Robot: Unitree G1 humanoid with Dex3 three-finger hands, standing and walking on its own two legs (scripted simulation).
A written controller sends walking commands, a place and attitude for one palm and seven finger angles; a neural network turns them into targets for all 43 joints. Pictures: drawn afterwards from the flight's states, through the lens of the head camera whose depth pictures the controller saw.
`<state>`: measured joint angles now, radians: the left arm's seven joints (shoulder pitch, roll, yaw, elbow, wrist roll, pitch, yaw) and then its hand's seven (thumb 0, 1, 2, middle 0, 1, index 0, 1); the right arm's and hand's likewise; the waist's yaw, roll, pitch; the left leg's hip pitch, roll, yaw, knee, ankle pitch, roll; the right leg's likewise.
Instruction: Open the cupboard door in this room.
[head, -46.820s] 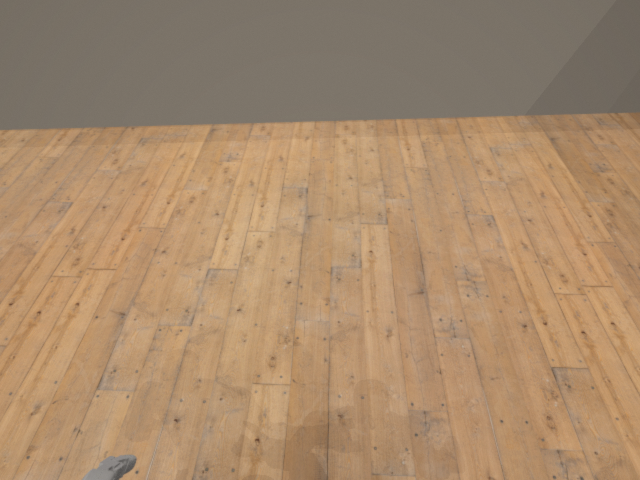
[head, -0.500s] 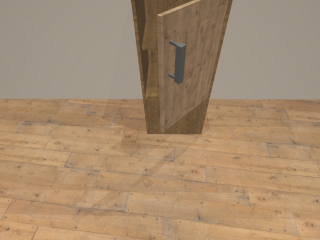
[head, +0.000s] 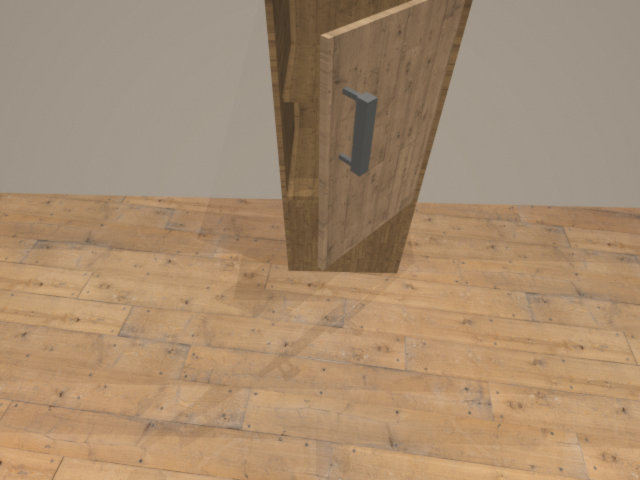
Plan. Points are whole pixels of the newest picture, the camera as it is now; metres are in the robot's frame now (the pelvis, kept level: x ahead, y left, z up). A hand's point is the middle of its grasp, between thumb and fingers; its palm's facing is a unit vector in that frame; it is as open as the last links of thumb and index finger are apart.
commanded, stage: look to check the result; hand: left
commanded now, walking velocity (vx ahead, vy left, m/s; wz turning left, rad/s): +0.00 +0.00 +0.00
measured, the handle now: (354, 132) +0.68 -0.02 +0.06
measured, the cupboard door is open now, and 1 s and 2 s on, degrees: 45 45 45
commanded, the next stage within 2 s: walk to a spot facing it in 0.50 s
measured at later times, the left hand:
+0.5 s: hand out of the picture +0.03 +0.18 -0.17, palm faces +0.03 -0.98 -0.19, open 7.3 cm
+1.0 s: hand out of the picture +0.07 +0.18 -0.18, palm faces -0.09 -0.97 -0.23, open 7.3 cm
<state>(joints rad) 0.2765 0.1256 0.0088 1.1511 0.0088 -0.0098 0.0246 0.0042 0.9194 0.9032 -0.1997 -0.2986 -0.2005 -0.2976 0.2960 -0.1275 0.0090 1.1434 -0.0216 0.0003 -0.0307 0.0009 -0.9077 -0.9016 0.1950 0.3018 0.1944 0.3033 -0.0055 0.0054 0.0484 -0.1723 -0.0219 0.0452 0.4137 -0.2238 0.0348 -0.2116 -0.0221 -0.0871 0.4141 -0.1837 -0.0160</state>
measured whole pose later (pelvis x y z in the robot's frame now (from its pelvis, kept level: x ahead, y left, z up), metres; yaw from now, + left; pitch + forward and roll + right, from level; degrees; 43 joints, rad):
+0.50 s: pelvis +0.02 +0.01 +0.00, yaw +0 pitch -1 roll +0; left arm 0.24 0.15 0.01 1.15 0.01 -0.02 0.02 0.00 0.91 0.90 -0.20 -0.30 -0.20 -0.30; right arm 0.25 -0.15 0.01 1.15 -0.02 -0.01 -0.03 0.00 -0.91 -0.90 0.20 0.30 0.20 0.30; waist -0.01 0.01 0.05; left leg -0.12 -0.03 0.04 0.38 -0.24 0.04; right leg -0.17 -0.03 -0.09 0.39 -0.20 0.00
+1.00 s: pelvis +0.02 -0.01 -0.01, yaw -9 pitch -1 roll +2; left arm 0.22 0.17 0.08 1.05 0.02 0.06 -0.01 0.00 0.91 0.90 -0.20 -0.30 -0.20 -0.30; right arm 0.22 -0.18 -0.04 1.05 -0.03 0.02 -0.05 0.00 -0.90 -0.90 0.20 0.30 0.20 0.30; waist 0.01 0.01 0.11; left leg -0.18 0.02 0.19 0.54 -0.34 0.03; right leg -0.35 -0.01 -0.02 0.78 -0.44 -0.01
